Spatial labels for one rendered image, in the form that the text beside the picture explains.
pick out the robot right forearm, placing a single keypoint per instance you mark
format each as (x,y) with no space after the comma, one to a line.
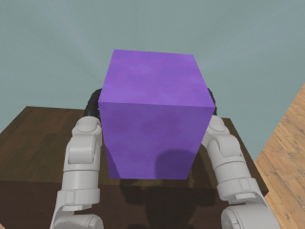
(235,183)

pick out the robot left upper arm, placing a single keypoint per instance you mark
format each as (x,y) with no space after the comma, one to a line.
(87,221)

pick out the left robot hand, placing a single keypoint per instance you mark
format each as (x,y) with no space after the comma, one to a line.
(92,107)

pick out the carton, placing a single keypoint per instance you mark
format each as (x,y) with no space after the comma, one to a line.
(155,109)

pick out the robot right upper arm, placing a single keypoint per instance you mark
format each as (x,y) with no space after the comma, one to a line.
(248,216)

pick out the pedestal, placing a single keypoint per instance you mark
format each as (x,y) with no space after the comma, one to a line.
(32,157)

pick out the robot left forearm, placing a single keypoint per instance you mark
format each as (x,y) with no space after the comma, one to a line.
(81,166)

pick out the right robot hand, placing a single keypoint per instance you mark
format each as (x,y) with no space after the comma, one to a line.
(214,112)

